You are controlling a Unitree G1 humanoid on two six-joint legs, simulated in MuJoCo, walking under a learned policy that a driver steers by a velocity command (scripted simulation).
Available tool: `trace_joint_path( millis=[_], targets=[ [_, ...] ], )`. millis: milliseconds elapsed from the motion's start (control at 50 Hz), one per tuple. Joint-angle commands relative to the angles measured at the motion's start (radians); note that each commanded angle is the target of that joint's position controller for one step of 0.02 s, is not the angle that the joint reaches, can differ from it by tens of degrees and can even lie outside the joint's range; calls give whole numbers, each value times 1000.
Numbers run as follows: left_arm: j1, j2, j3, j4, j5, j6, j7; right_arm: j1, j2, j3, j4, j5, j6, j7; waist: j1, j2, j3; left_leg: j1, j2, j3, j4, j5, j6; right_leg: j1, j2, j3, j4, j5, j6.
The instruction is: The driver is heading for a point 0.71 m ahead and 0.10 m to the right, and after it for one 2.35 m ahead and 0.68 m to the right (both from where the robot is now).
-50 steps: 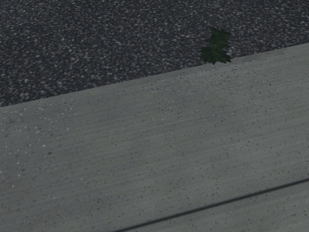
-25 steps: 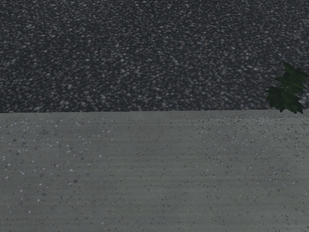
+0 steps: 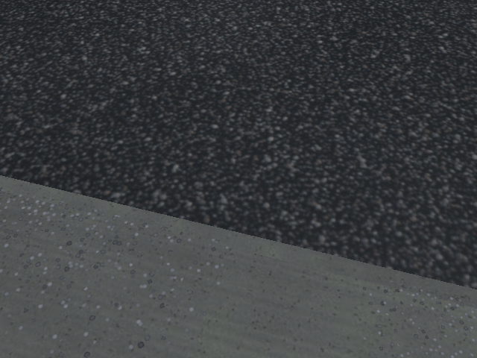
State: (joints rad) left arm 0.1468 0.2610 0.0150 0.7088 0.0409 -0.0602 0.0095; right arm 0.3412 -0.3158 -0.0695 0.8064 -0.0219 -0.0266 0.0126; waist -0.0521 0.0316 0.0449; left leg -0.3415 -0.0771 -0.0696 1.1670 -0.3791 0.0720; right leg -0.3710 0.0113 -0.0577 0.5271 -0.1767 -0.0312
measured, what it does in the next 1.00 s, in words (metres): walks ahead, turning right: left foot, then right foot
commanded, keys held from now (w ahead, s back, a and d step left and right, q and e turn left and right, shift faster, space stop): w+q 0.02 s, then w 0.18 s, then w+e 0.76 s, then e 0.04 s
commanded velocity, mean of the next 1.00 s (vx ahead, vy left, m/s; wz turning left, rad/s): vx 0.50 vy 0.00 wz -0.19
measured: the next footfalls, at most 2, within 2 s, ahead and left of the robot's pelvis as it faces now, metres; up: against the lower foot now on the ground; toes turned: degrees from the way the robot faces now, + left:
left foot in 0.38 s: +0.32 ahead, +0.14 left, +0.00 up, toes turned +6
right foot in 0.90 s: +0.58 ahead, -0.09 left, +0.00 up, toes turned -18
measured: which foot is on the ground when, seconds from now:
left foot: up 0.00-0.36, down 0.38-0.88, up 0.90-1.00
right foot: down 0.00-0.38, up 0.40-0.88, down 0.90-1.00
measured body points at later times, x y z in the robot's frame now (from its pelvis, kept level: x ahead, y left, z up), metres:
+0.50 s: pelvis +0.25 +0.05 +0.01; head +0.27 +0.07 +0.46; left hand +0.25 +0.31 -0.14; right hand +0.41 -0.19 -0.09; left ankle +0.28 +0.13 -0.73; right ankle +0.15 -0.09 -0.65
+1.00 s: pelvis +0.50 -0.02 -0.01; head +0.53 -0.03 +0.44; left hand +0.71 +0.20 -0.12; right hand +0.48 -0.28 -0.14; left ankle +0.40 +0.14 -0.63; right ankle +0.54 -0.08 -0.73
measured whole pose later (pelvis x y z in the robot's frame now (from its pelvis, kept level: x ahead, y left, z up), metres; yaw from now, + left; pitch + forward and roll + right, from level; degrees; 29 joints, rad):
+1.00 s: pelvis +0.50 -0.02 -0.01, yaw -17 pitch +1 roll +0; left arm 0.16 0.27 0.06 0.77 0.02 -0.01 -0.02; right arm 0.30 -0.24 -0.04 0.84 -0.02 -0.06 0.00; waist -0.02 0.01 0.07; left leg -0.32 0.07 0.05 1.24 -0.40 -0.01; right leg -0.39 0.09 -0.08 0.58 -0.20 -0.12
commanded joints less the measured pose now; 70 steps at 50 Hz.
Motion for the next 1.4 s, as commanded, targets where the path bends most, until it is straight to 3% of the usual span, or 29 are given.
trace_joint_path(
  millis=[20, 120, 200, 280, 320, 360, 380, 400, 420, 440, 460, 500, 580, 680, 760, 820, 860, 880, 900, 920, 940, 960, 1000, 1040, 1140, 1300, 1340, 1380, 1400],
  targets=[
    [114, 93, 31, -7, -12, -23, -1, 22, -54, -8, -70, -17, 16, 25, 40, -138, -51, -227, 107, -11, 33, 60, -21, 217, -269, 288, -315, 17, -116],
    [183, 106, 41, 46, -19, -55, -21, -89, -14, 9, -116, -20, 22, 41, 43, -127, -28, -313, 108, -29, -88, 164, -35, 224, -267, 157, -376, 169, -153],
    [209, 114, 44, 77, -23, -49, -28, -230, 13, 31, -154, -19, 9, 50, 68, -123, -1, -273, 110, 37, -351, 292, -46, 223, -221, 37, -388, 211, -132],
    [292, 147, 51, 127, -29, -33, -29, -339, 15, 46, -186, -17, -6, 49, 99, -130, 7, -165, 110, 129, -537, 252, -34, 263, -235, 69, -345, 297, -132],
    [301, 174, 59, 143, -25, -21, -26, -315, 0, 42, -182, -16, -18, 37, 83, -134, 0, -105, 87, 136, -595, 185, -15, 304, -255, 98, -277, 387, -129],
    [298, 163, 55, 154, -33, -15, -24, -106, -37, 23, -110, -32, -40, 16, -16, -74, -106, 191, 57, 128, -715, 217, 17, 262, -192, 53, -14, 513, -97],
    [279, 118, 40, 120, -40, -20, -26, 67, -110, 1, -78, -56, -50, 0, -89, 19, -241, 441, 243, -60, -742, 114, 61, 101, -137, 17, 246, 273, -72],
    [352, -6, 13, 74, -56, -20, -29, 113, -220, -24, -80, -60, -46, -16, -56, 251, -345, 672, 535, -476, -833, 78, 148, -234, 16, -30, 559, -343, -33],
    [322, 111, 44, 99, -35, -2, -15, 106, -185, -24, -79, -24, -35, -20, -75, 133, -315, 581, 530, -526, -868, 61, 172, -299, -2, 89, 676, -349, -48],
    [264, 112, 51, 91, -35, 1, -18, 30, -107, -1, -77, -16, -37, -19, -34, 83, -174, 474, 471, -372, -881, 93, 148, -323, -47, 117, 681, -266, -58],
    [243, 87, 48, 95, -38, 2, -23, -24, -49, 13, -74, -9, -45, -15, -4, 71, -98, 369, 419, -251, -922, 171, 120, -299, -76, 108, 636, -200, -52],
    [254, 74, 53, 115, -18, 25, -33, -68, 2, 27, -66, -3, -58, -17, 44, 94, -44, 258, 352, -104, -972, 273, 74, -233, -97, 99, 594, -143, -28],
    [179, 33, 55, 87, -11, 53, -56, -31, -16, 15, -30, 6, -86, -21, 68, 52, -22, 247, 347, 32, -1017, 429, 85, -289, -103, 87, 587, -34, -5],
    [4, 11, 41, 25, -9, 54, -76, 9, -14, 12, 10, 2, -84, -24, 45, 47, 29, 255, 317, 182, -1028, 463, 78, -327, -105, 47, 370, 142, 5],
    [-117, 17, 31, -25, -3, 52, -89, 58, -55, -1, 40, 1, -77, -30, 16, 39, 56, 314, 343, 249, -1008, 535, 62, -260, -85, -28, 184, 145, -37],
    [-124, 35, 37, -41, 2, 53, -84, 77, -84, -7, 60, -1, -60, -36, 25, 44, 38, 407, 355, 299, -886, 837, 41, -190, -27, -84, 120, 27, -89],
    [-10, 62, 53, -16, 3, 49, -72, 75, -120, -16, 67, -4, -42, -40, 78, 61, -43, 439, 354, 325, -656, 1099, 32, -46, 51, -113, 94, -85, -136],
    [127, 83, 68, 25, 8, 39, -61, 66, -131, -18, 62, 0, -32, -40, 142, 36, -124, 378, 339, 340, -447, 1039, 17, 134, 88, -102, 21, -64, -165],
    [285, 162, 98, 71, 19, 34, -43, 67, -107, -10, 37, -3, -31, -37, 204, -51, -227, 177, 309, 342, -154, 748, -16, 391, -19, 76, -28, -142, -212],
    [254, 296, 130, 56, 5, 38, -31, 111, 22, 18, -40, 6, -38, -12, 123, -313, -313, -300, 105, 284, 225, -167, -84, 716, -330, 628, -101, -134, -383],
    [295, 274, 127, 41, -26, 51, -26, -45, -65, 3, -68, -5, -51, -10, 195, -121, -335, -417, 79, 63, 293, -140, -82, 706, -346, 793, -234, -134, -381],
    [236, 249, 119, 56, -28, 54, -16, -109, -56, 7, -93, 10, -64, -6, 164, -84, -180, -459, 137, 40, 251, -22, -69, 583, -329, 625, -248, -34, -350],
    [137, 160, 94, 50, -36, 41, -11, -64, -45, 11, -66, 5, -63, -18, 65, -11, -46, -318, 185, 45, 100, 44, -78, 325, -247, 417, -233, 435, -284],
    [96, 123, 79, 39, -44, 24, -16, -6, -33, 12, -54, -19, -22, -22, 11, -21, -66, -197, 182, 42, 32, 23, -105, 217, -186, 302, -221, 678, -260],
    [152, 164, 88, 49, -38, 21, -16, -78, -8, 19, -90, -14, 14, -22, 25, -65, -96, -214, 142, 71, -141, 136, -131, 197, -118, 242, -188, 829, -223],
    [227, 177, 96, 45, -26, 63, 3, -251, -40, 27, -152, 4, 9, -31, 107, -114, -82, -224, 83, 34, -401, 179, -107, 318, -128, 371, -79, 741, -177],
    [200, 185, 100, 31, -22, 71, 6, -225, -55, 26, -149, 10, 1, -37, 93, -125, -71, -157, 64, 18, -492, 140, -87, 314, -125, 422, -33, 714, -158],
    [128, 190, 101, 10, -31, 71, 6, -136, -65, 22, -131, 8, -13, -45, 30, -128, -69, 22, 45, 19, -694, 209, -59, 246, -72, 450, 41, 602, -104],
    [99, 168, 94, -12, -47, 63, 3, -65, -95, 15, -120, -5, -26, -55, -5, -75, -108, 192, 131, -46, -788, 384, -32, 165, -20, 427, 155, 491, -59]
  ],
)
Velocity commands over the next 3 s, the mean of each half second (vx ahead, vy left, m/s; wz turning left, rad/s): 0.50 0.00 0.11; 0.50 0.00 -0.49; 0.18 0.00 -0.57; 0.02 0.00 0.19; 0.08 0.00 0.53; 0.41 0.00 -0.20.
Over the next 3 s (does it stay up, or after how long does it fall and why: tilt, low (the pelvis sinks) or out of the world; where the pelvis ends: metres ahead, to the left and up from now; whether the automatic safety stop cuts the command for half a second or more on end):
stays up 0.87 -0.07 0.01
